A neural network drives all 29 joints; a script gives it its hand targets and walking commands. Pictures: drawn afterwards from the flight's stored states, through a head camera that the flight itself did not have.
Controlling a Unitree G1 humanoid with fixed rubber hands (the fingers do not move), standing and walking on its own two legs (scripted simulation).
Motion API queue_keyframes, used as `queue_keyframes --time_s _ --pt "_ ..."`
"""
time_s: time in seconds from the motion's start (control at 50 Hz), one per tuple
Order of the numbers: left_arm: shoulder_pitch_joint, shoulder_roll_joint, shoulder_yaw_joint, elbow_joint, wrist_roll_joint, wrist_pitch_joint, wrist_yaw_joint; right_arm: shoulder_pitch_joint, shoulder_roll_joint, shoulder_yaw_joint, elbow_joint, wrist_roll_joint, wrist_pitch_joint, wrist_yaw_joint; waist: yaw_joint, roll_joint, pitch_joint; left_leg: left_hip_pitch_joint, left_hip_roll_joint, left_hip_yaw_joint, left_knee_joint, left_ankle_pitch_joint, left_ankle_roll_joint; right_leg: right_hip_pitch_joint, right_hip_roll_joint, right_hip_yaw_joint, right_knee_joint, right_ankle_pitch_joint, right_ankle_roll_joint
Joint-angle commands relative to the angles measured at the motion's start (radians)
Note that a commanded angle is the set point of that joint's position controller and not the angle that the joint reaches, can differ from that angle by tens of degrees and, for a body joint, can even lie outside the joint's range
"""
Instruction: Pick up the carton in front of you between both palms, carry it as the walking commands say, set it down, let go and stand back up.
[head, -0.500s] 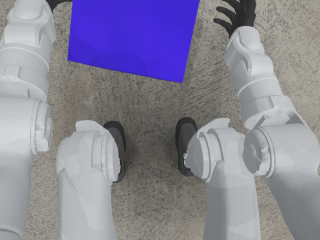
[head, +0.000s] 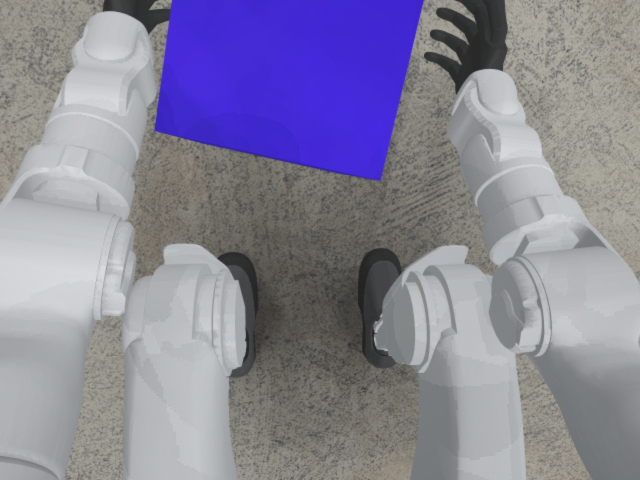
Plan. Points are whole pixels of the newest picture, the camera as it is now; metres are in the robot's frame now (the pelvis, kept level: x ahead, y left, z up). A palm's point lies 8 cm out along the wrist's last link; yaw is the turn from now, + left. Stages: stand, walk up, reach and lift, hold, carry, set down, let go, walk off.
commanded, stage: reach and lift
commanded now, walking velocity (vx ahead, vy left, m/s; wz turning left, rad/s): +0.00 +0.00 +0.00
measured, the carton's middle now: (288, 74) +0.50 +0.06 -0.25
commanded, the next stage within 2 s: none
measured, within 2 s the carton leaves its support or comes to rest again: leaves its support in 0.36 s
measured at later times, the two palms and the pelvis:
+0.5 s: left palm (144, 13) +0.52 +0.19 -0.15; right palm (471, 51) +0.52 -0.11 -0.13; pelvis +0.00 +0.00 -0.01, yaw +2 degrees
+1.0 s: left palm out of the picture +0.47 +0.20 +0.05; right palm (631, 3) +0.49 -0.10 +0.06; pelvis +0.01 -0.02 +0.12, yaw +6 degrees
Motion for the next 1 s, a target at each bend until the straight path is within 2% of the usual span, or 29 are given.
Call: queue_keyframes --time_s 0.0,0.08,0.1,0.16,0.22,0.28,0.36,0.42,0.46,0.52,0.56,0.6,0.66,0.68,0.74,0.8,0.88,0.98 --pt "-0.29 -0.062 -0.039 -0.077 -0.014 -0.023 -0.006 -0.177 0.092 0.013 -0.101 -0.008 -0.025 0.005 0.026 0.144 -0.99 0.566 -0.025 -0.026 -0.231 0.192 -0.003 0.459 0.045 -0.069 -0.122 0.202 0.01" --pt "-0.337 -0.159 -0.056 -0.057 -0.005 -0.024 -0.015 -0.186 0.143 -0.041 -0.052 -0.082 -0.027 0.0 -0.027 0.159 -0.969 0.556 -0.04 -0.032 -0.233 0.176 -0.009 0.477 0.06 -0.073 -0.131 0.199 0.003" --pt "-0.366 -0.236 -0.071 -0.069 -0.001 -0.02 -0.026 -0.212 0.199 -0.042 -0.054 -0.104 -0.026 0.008 -0.035 0.169 -0.966 0.558 -0.046 -0.035 -0.233 0.177 -0.007 0.474 0.066 -0.074 -0.131 0.195 0.0" --pt "-0.51 -0.584 -0.147 -0.096 0.0 -0.007 -0.101 -0.372 0.54 -0.003 -0.059 -0.148 -0.003 0.089 -0.024 0.174 -0.969 0.533 -0.067 -0.034 -0.223 0.197 -0.007 0.455 0.091 -0.08 -0.115 0.202 -0.017" --pt "-0.523 -0.757 -0.129 -0.116 0.043 0.023 -0.15 -0.428 0.699 -0.03 -0.093 -0.206 0.032 0.149 -0.018 0.194 -0.949 0.522 -0.088 -0.011 -0.205 0.18 -0.015 0.429 0.108 -0.091 -0.099 0.18 -0.021" --pt "-0.521 -0.874 -0.118 -0.164 0.052 0.039 -0.173 -0.468 0.8 -0.024 -0.148 -0.212 0.054 0.187 -0.002 0.197 -1.0 0.555 -0.103 0.01 -0.203 0.21 -0.013 0.426 0.12 -0.106 -0.094 0.181 -0.023" --pt "-0.554 -1.007 -0.16 -0.284 0.01 0.041 -0.171 -0.503 0.935 0.056 -0.216 -0.154 0.066 0.207 0.019 0.185 -1.208 0.69 -0.113 0.031 -0.185 0.338 -0.009 0.489 0.133 -0.121 -0.075 0.267 -0.021" --pt "-0.559 -1.071 -0.217 -0.429 -0.019 0.051 -0.139 -0.52 1.023 0.143 -0.311 -0.092 0.086 0.203 0.051 0.213 -1.441 0.917 -0.12 0.045 -0.179 0.461 -0.022 0.506 0.144 -0.138 -0.068 0.319 -0.013" --pt "-0.536 -1.109 -0.229 -0.523 -0.003 0.076 -0.119 -0.555 1.055 0.207 -0.415 -0.064 0.107 0.205 0.073 0.229 -1.565 1.048 -0.129 0.056 -0.189 0.486 -0.027 0.507 0.152 -0.139 -0.086 0.305 -0.004" --pt "-0.453 -1.187 -0.226 -0.612 0.037 0.132 -0.11 -0.599 1.075 0.29 -0.586 -0.064 0.144 0.216 0.09 0.202 -1.635 1.103 -0.148 0.07 -0.236 0.421 -0.025 0.544 0.163 -0.139 -0.131 0.236 -0.001" --pt "-0.412 -1.244 -0.216 -0.636 0.062 0.17 -0.121 -0.593 1.093 0.306 -0.644 -0.093 0.174 0.221 0.075 0.186 -1.596 1.054 -0.161 0.076 -0.278 0.344 -0.025 0.565 0.167 -0.137 -0.167 0.185 -0.008" --pt "-0.378 -1.29 -0.183 -0.619 0.096 0.205 -0.146 -0.558 1.116 0.279 -0.632 -0.145 0.208 0.229 0.052 0.174 -1.493 0.945 -0.171 0.08 -0.323 0.236 -0.025 0.57 0.166 -0.131 -0.21 0.118 -0.018" --pt "-0.313 -1.358 -0.102 -0.5 0.163 0.246 -0.19 -0.455 1.157 0.184 -0.512 -0.248 0.256 0.243 0.006 0.168 -1.279 0.782 -0.173 0.074 -0.393 0.082 -0.03 0.521 0.158 -0.119 -0.28 0.027 -0.033" --pt "-0.29 -1.364 -0.067 -0.456 0.189 0.256 -0.203 -0.427 1.161 0.145 -0.477 -0.281 0.267 0.248 0.0 0.167 -1.232 0.755 -0.172 0.07 -0.416 0.048 -0.028 0.511 0.156 -0.117 -0.301 0.009 -0.035" --pt "-0.229 -1.361 0.032 -0.388 0.264 0.275 -0.226 -0.386 1.194 0.09 -0.429 -0.34 0.291 0.264 0.016 0.145 -1.209 0.77 -0.174 0.07 -0.468 0.051 -0.023 0.513 0.157 -0.106 -0.37 0.002 -0.032" --pt "-0.198 -1.362 0.087 -0.369 0.309 0.278 -0.237 -0.364 1.227 0.084 -0.413 -0.357 0.298 0.278 0.04 0.115 -1.238 0.782 -0.176 0.079 -0.511 0.071 -0.018 0.566 0.159 -0.094 -0.428 0.012 -0.024" --pt "-0.176 -1.375 0.072 -0.41 0.313 0.275 -0.25 -0.31 1.263 0.116 -0.423 -0.358 0.301 0.283 0.047 0.086 -1.308 0.815 -0.181 0.09 -0.551 0.137 -0.019 0.678 0.159 -0.076 -0.493 0.073 -0.016" --pt "-0.138 -1.402 -0.009 -0.504 0.28 0.28 -0.256 -0.243 1.315 0.211 -0.478 -0.323 0.311 0.287 0.064 0.08 -1.397 0.923 -0.185 0.094 -0.609 0.199 -0.026 0.792 0.163 -0.066 -0.56 0.12 -0.009"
